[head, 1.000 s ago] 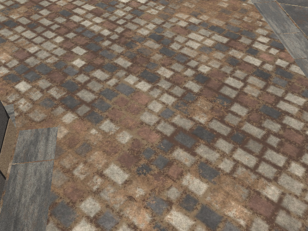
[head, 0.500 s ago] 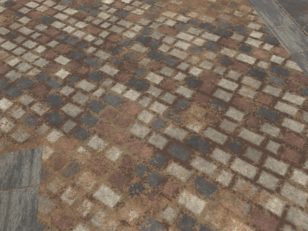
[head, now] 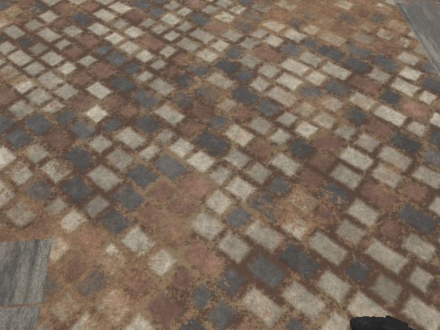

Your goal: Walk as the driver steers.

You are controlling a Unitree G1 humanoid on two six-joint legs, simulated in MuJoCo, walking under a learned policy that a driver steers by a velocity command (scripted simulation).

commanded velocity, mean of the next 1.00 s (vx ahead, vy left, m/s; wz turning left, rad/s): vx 0.49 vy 0.00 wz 0.00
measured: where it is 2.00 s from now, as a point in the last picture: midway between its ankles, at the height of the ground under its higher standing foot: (263, 250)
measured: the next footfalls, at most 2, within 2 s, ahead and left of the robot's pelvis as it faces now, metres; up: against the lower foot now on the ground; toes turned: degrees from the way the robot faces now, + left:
left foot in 0.02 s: +0.18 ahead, +0.05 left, +0.00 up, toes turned +3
right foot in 0.58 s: +0.49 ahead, -0.12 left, +0.00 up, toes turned -3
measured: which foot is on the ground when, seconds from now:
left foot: up 0.00-0.00, down 0.02-0.58, up 0.60-1.00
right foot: down 0.00-0.02, up 0.04-0.56, down 0.58-1.00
